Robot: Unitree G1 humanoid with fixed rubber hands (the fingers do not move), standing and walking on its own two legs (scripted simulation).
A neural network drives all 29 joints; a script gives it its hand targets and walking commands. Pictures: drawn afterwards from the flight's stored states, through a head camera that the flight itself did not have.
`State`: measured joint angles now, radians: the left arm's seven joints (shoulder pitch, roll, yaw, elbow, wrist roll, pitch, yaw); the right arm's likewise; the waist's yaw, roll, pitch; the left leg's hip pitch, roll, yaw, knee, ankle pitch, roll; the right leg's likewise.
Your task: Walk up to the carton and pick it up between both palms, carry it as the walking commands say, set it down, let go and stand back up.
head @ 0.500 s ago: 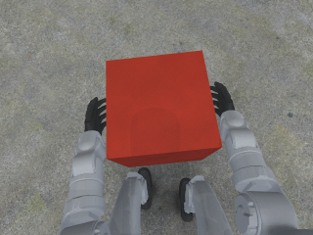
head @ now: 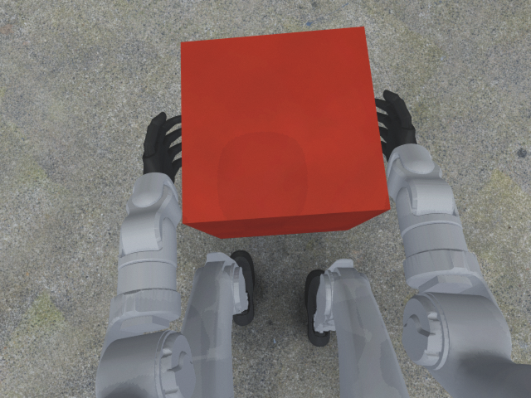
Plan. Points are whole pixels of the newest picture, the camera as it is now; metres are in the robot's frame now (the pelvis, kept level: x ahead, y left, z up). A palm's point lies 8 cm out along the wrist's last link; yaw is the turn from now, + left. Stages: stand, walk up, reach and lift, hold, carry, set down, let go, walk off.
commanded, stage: set down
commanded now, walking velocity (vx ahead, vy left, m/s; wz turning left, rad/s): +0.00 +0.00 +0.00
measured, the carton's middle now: (278, 152) +0.45 +0.02 -0.18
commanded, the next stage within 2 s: none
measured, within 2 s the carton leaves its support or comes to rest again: neither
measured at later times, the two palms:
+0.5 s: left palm (185, 179) +0.41 +0.18 -0.23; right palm (374, 159) +0.45 -0.16 -0.22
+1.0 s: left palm (190, 152) +0.48 +0.19 -0.30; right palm (355, 143) +0.50 -0.15 -0.31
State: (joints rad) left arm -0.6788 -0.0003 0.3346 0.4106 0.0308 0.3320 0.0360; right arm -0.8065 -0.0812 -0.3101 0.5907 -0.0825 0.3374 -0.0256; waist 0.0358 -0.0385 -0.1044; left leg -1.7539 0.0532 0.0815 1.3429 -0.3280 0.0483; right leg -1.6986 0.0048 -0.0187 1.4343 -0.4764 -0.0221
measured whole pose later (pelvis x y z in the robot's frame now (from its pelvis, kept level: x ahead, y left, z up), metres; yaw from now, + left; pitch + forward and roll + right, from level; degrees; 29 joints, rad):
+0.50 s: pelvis -0.06 -0.01 -0.07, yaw +1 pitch +28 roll +2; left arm -1.09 0.18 0.28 0.33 0.03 0.50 0.05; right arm -1.17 -0.20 -0.29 0.41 0.06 0.53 -0.14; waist 0.04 -0.09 0.53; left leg -1.77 0.07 0.08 1.61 -0.32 0.04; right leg -1.74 0.00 -0.02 1.74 -0.49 -0.05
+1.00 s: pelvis -0.04 +0.00 -0.12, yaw +0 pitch +33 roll +0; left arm -1.33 0.27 0.23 0.54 0.03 0.44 0.08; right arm -1.38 -0.30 -0.26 0.68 0.08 0.40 -0.12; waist 0.05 -0.04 0.53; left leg -2.00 0.05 0.07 1.81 -0.39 0.06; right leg -1.93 0.01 -0.01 1.92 -0.57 -0.02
